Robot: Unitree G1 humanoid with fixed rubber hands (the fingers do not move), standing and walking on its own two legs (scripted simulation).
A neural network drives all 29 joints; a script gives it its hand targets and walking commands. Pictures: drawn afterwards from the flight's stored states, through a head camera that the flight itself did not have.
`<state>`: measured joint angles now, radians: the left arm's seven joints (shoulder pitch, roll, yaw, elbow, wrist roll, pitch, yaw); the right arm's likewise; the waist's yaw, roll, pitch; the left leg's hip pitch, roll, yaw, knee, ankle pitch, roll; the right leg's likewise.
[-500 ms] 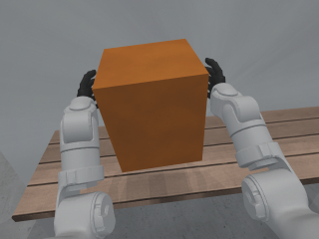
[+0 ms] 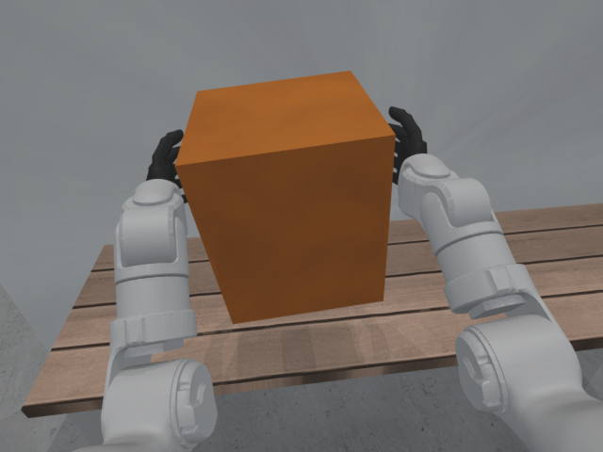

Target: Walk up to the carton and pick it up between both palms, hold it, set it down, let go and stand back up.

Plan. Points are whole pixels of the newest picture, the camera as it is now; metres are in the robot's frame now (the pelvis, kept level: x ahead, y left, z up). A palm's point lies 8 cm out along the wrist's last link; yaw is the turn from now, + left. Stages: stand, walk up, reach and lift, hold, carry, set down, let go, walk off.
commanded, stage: hold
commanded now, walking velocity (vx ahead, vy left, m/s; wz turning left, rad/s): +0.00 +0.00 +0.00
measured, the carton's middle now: (291, 197) +0.40 +0.00 +0.21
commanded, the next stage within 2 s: none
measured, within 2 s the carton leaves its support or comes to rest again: neither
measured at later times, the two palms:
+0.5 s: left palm (163, 192) +0.36 +0.15 +0.25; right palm (411, 169) +0.36 -0.15 +0.26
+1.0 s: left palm (155, 188) +0.36 +0.16 +0.26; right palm (408, 166) +0.35 -0.14 +0.27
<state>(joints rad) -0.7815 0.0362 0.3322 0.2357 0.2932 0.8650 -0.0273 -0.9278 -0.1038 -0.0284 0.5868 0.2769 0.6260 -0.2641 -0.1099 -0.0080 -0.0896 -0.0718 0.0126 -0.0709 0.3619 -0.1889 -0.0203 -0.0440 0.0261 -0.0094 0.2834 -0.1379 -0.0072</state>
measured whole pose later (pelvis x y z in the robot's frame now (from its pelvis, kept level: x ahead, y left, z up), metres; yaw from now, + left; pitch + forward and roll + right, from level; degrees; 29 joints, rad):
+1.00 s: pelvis +0.00 +0.00 +0.00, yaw +1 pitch -7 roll -1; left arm -0.78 0.03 0.35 0.22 0.30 0.88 -0.05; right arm -0.90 -0.09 -0.03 0.53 0.28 0.66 -0.29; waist -0.12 -0.02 -0.10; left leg -0.06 0.01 -0.08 0.36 -0.19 -0.02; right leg -0.02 0.02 -0.01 0.28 -0.14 -0.01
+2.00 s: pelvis +0.00 +0.00 +0.00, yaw +1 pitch -6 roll -1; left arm -0.81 0.04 0.35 0.26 0.30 0.87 -0.04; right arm -0.92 -0.10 -0.03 0.56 0.27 0.66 -0.28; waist -0.12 -0.01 -0.11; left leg -0.08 0.01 -0.08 0.37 -0.18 -0.02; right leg -0.04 0.03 0.00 0.29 -0.14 0.00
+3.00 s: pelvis +0.00 +0.00 +0.00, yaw +1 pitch -6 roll -1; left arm -0.81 0.04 0.35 0.26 0.29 0.87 -0.04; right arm -0.92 -0.10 -0.03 0.57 0.27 0.66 -0.28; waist -0.12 -0.01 -0.12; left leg -0.08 0.01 -0.08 0.37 -0.18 -0.01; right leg -0.05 0.03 0.00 0.28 -0.14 -0.01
